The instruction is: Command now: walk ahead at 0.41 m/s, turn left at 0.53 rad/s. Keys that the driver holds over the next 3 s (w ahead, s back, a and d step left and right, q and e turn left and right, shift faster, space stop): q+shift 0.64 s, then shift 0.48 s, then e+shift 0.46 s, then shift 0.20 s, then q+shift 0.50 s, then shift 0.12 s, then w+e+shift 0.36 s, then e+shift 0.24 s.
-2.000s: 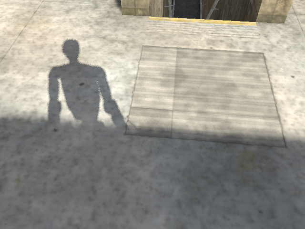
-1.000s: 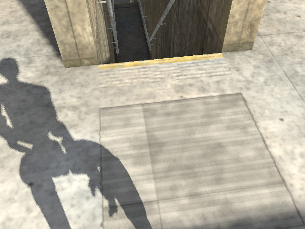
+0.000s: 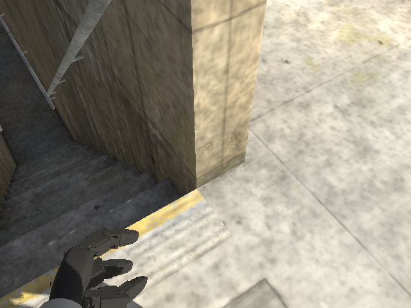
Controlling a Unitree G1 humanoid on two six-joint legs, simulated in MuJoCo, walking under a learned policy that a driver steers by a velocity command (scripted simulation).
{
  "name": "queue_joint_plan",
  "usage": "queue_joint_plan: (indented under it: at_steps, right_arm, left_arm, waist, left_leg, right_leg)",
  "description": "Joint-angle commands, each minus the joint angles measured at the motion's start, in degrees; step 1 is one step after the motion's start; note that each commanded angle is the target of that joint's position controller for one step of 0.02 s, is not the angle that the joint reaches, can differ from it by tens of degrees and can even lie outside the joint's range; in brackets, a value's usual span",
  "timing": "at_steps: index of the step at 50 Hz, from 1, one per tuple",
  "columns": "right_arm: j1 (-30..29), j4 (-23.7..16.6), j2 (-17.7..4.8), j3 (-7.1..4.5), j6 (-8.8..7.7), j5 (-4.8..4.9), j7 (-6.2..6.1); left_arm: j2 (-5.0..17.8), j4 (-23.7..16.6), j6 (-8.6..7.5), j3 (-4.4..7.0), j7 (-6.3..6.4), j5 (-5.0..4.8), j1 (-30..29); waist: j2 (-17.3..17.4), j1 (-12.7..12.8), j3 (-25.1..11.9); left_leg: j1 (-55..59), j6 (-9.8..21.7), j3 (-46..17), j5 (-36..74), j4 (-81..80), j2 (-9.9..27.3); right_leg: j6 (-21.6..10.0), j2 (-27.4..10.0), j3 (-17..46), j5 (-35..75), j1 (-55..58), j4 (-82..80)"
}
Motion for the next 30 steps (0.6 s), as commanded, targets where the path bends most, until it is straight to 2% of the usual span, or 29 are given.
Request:
queue_joint_plan:
  at_steps: [1, 2, 3, 4, 5, 6, 7, 8, 9, 10, 11, 12, 13, 14, 15, 16, 17, 18, 20, 21, 22, 23, 24, 25, 26, 27, 28, 29, 30]
  right_arm:
    - [2.20, -9.15, -0.85, 0.42, -0.35, -0.52, -0.74]
    - [2.27, -9.16, -7.51, -1.07, 0.33, 0.44, -0.42]
    - [-4.16, -11.37, -10.55, -2.47, 1.22, 1.38, -0.87]
    - [-4.78, -11.08, -6.40, -0.91, -1.73, -5.53, 0.96]
    - [-8.28, -11.72, -9.24, -3.48, 1.89, 0.98, -0.84]
    - [-7.25, -12.13, -8.51, -3.39, 3.87, 1.45, -1.11]
    - [-6.68, -12.96, -5.79, -3.05, 5.07, 1.27, -1.47]
    - [-7.83, -13.76, -4.63, -2.85, 6.25, 0.78, -1.79]
    - [-10.78, -15.65, -4.59, -2.91, 6.79, 0.34, -1.68]
    - [-12.33, -16.79, -4.71, -2.96, 6.98, -0.06, -1.46]
    - [-3.61, -12.69, 2.90, 2.08, 2.92, -8.51, 3.22]
    - [-6.81, -12.41, 1.72, 1.06, 1.33, -7.68, 5.51]
    - [-12.10, -14.20, -2.92, 0.17, 0.65, -5.90, 7.49]
    - [-16.34, -15.91, -6.12, -0.61, 0.54, -4.40, 8.76]
    - [-20.07, -17.63, -7.96, -0.94, 0.66, -3.92, 9.48]
    - [-20.48, -18.06, -8.46, -0.92, 1.17, -3.37, 9.38]
    - [-20.34, -18.10, -8.20, -1.05, 1.35, -3.38, 9.12]
    - [-19.01, -17.47, -8.42, -1.11, 1.32, -3.33, 8.52]
    - [-20.61, -17.82, -10.57, -2.43, 0.00, -3.65, 7.64]
    - [-20.76, -18.13, -11.87, -3.28, -0.57, -3.79, 6.84]
    - [-19.77, -17.90, -13.98, -4.22, -1.27, -3.61, 6.25]
    - [-13.42, -17.25, -22.49, -6.40, -2.24, -3.65, 5.00]
    - [-7.80, -17.64, -23.96, -6.32, -2.51, -4.57, 3.74]
    - [-7.50, -16.12, -20.98, -6.68, -3.83, -7.08, 3.69]
    - [-8.13, -14.70, -19.53, -6.90, -4.34, -6.20, 3.36]
    - [-10.71, -15.44, -17.19, -6.45, -4.00, -3.93, 3.17]
    - [-12.66, -15.65, -15.93, -5.91, -3.48, -2.33, 3.15]
    - [-15.63, -16.81, -14.95, -5.05, -2.69, -2.45, 3.18]
    - [-18.95, -18.87, -14.45, -4.49, -1.75, -3.36, 3.35]
  left_arm:
    - [15.04, 2.15, 0.56, 4.80, 1.49, 2.83, 26.79]
    - [11.80, -0.05, 1.95, 4.87, 1.18, 1.20, 23.54]
    - [8.80, -0.69, 2.85, 4.55, 1.53, -0.05, 19.30]
    - [8.51, 3.91, 1.52, 4.13, 1.49, 0.38, 21.70]
    - [6.41, 1.56, 2.55, 4.27, 2.02, -0.28, 14.45]
    - [6.45, 1.57, 2.88, 4.51, 2.15, -0.69, 11.34]
    - [7.57, 1.60, 3.31, 5.08, 2.38, -0.58, 8.04]
    - [7.41, 1.61, 3.11, 5.20, 2.37, -0.37, 6.57]
    - [9.15, 2.04, 3.07, 5.98, 2.60, -0.42, 5.86]
    - [10.09, 2.37, 3.03, 6.33, 2.99, -0.26, 5.32]
    - [5.65, 1.74, -0.64, 5.59, 3.40, 3.39, 7.24]
    - [9.36, 1.67, -1.76, 7.64, 4.07, 2.95, 6.60]
    - [11.55, 1.02, -1.92, 8.61, 4.51, 2.71, 6.20]
    - [12.93, 0.62, -1.71, 9.04, 4.74, 2.95, 5.91]
    - [14.09, 0.68, -1.51, 9.41, 5.23, 3.62, 6.86]
    - [14.20, 0.88, -1.35, 9.73, 5.50, 3.87, 8.22]
    - [14.40, 1.12, -1.16, 9.80, 5.61, 3.83, 9.23]
    - [13.15, 1.15, -0.99, 9.53, 5.57, 3.61, 8.97]
    - [13.31, 1.15, -0.79, 9.28, 5.58, 2.71, 9.17]
    - [13.25, 1.72, -0.90, 8.95, 5.33, 2.06, 10.43]
    - [11.82, 2.34, -0.62, 8.56, 5.60, 1.38, 12.47]
    - [7.26, -1.41, -0.28, 7.41, 5.84, 1.54, 16.29]
    - [3.80, -5.36, -0.95, 6.02, 4.55, 2.18, 17.42]
    - [7.50, -5.01, -0.78, 6.29, 3.93, 0.67, 9.13]
    - [9.55, -5.73, -0.47, 6.98, 4.32, 0.88, 5.34]
    - [11.14, -5.41, -0.32, 7.63, 4.82, 2.03, 8.06]
    - [11.85, -5.12, 0.12, 7.54, 5.09, 1.80, 9.03]
    - [9.76, -5.04, 0.78, 6.85, 5.64, 2.24, 10.72]
    - [10.84, -4.52, 1.22, 6.88, 5.82, 2.50, 13.00]
  waist:
    - [-15.23, 10.92, -36.91]
    - [-9.92, 11.79, -39.75]
    - [-6.85, 10.87, -29.64]
    - [-3.61, 8.74, -18.74]
    - [-1.20, 6.26, -15.04]
    - [-3.02, 4.53, -11.95]
    - [-5.61, 2.15, -9.35]
    - [-4.91, 2.25, -7.41]
    - [-3.59, 2.11, -6.23]
    - [-4.12, 2.11, -6.47]
    - [2.47, 0.38, -10.53]
    - [2.13, 2.36, -6.38]
    - [-0.13, 4.65, -5.65]
    - [-0.30, 5.52, -5.02]
    - [0.69, 6.03, -3.63]
    - [-0.25, 6.20, -3.60]
    - [-0.39, 6.44, -3.57]
    - [-1.81, 6.22, -4.70]
    - [-2.62, 5.89, -4.10]
    - [-1.89, 5.01, -5.88]
    - [2.35, 4.12, -7.95]
    - [17.76, 5.98, -15.24]
    - [18.55, 5.98, -27.75]
    - [9.20, 1.58, -13.58]
    - [9.56, 0.97, -8.92]
    - [10.13, 3.03, -10.12]
    - [9.93, 4.35, -7.95]
    - [7.09, 7.62, -7.86]
    - [5.54, 9.34, -7.89]
  left_leg:
    - [-39.40, -3.52, -6.82, -15.24, 56.16, -4.02]
    - [-41.46, -3.84, -8.81, -12.58, 59.92, 0.98]
    - [-45.85, -4.28, -5.24, -8.83, 57.51, 4.10]
    - [-41.92, -4.65, -3.14, -9.15, 54.80, 7.34]
    - [-45.60, -5.77, -1.18, -3.92, 53.17, 7.75]
    - [-41.78, -6.08, -1.09, -2.55, 51.74, 9.04]
    - [-39.26, -6.53, -0.05, -1.75, 48.82, 9.73]
    - [-37.60, -6.75, 0.42, -0.38, 46.02, 10.52]
    - [-37.59, -6.38, 0.91, 2.88, 42.72, 10.80]
    - [-37.56, -5.90, 1.04, 7.14, 39.63, 11.26]
    - [-26.97, -4.87, 0.90, 8.56, 32.33, 14.10]
    - [-26.22, -4.17, 2.36, 11.63, 29.31, 12.52]
    - [-27.67, -3.79, 3.63, 13.21, 27.06, 11.71]
    - [-30.19, -3.05, 2.82, 13.71, 24.45, 11.74]
    - [-31.80, -2.55, 2.70, 13.12, 22.67, 11.52]
    - [-33.11, -2.34, 2.12, 11.68, 20.15, 11.77]
    - [-34.73, -1.62, 1.28, 11.02, 18.59, 11.60]
    - [-34.45, -1.05, 0.87, 10.77, 15.81, 11.32]
    - [-30.98, 1.16, 5.12, 17.11, 8.79, 7.59]
    - [-26.92, 3.25, 5.64, 22.59, 4.67, 4.98]
    - [-19.07, 6.59, 3.66, 39.13, -0.95, 4.89]
    - [-1.14, 19.57, -11.65, 73.06, -0.33, 14.39]
    - [14.82, 29.83, -30.94, 69.44, -2.10, 22.47]
    - [8.99, 24.22, -28.72, 67.32, -0.36, 21.82]
    - [4.36, 20.23, -21.92, 60.06, -0.80, 18.42]
    - [1.23, 20.33, -21.68, 58.16, -1.61, 18.12]
    - [-6.69, 19.78, -21.39, 57.83, -3.51, 18.23]
    - [-13.96, 19.01, -21.90, 52.73, -7.52, 17.20]
    - [-17.70, 17.97, -21.79, 48.12, -9.49, 16.27]
  right_leg:
    - [-16.44, -32.14, 29.67, 57.95, 65.64, 9.72]
    - [-16.14, -29.10, 28.02, 45.01, 59.80, 6.15]
    - [-13.86, -25.37, 20.30, 33.89, 51.40, 3.74]
    - [-18.39, -25.61, 15.36, 31.51, 33.66, -3.12]
    - [-12.65, -20.11, 12.06, 19.53, 32.78, -4.34]
    - [-10.99, -18.84, 7.07, 17.10, 25.42, -6.73]
    - [-10.68, -19.28, 4.23, 11.93, 18.71, -10.26]
    - [-10.58, -19.14, 1.50, 10.87, 13.97, -12.04]
    - [-10.22, -19.07, -0.59, 9.56, 12.15, -13.48]
    - [-10.05, -19.26, -2.57, 8.79, 12.40, -13.69]
    - [-9.92, -20.07, -4.87, 2.39, 9.59, -17.83]
    - [-8.88, -17.56, -7.97, -2.82, 10.48, -18.15]
    - [-8.23, -16.62, -10.20, -5.66, 13.38, -18.04]
    - [-8.27, -17.83, -10.29, -6.49, 17.63, -17.51]
    - [-8.63, -19.52, -10.05, -5.19, 20.50, -16.81]
    - [-8.94, -21.00, -10.17, -1.93, 25.14, -16.08]
    - [-8.88, -22.30, -10.15, -0.05, 28.97, -14.25]
    - [-8.38, -23.03, -10.36, -0.08, 32.36, -13.24]
    - [-5.92, -20.80, -13.38, -2.76, 32.86, -9.39]
    - [-3.68, -19.57, -13.97, -5.25, 32.79, -6.69]
    - [0.88, -15.49, -17.35, -9.28, 31.26, 0.73]
    - [8.15, -5.11, -23.09, -24.34, 19.80, 18.55]
    - [10.40, 1.05, -11.10, -51.18, 7.00, 27.90]
    - [10.13, 1.11, -2.24, -51.07, -3.49, 32.91]
    - [9.55, -0.84, -0.55, -48.83, -7.27, 37.39]
    - [9.41, -2.39, 0.61, -48.12, -7.08, 39.17]
    - [8.73, -3.49, 2.95, -45.95, -4.02, 39.87]
    - [8.64, -3.63, 4.45, -41.70, 1.87, 38.33]
    - [8.73, -2.82, 4.76, -38.16, 4.81, 35.10]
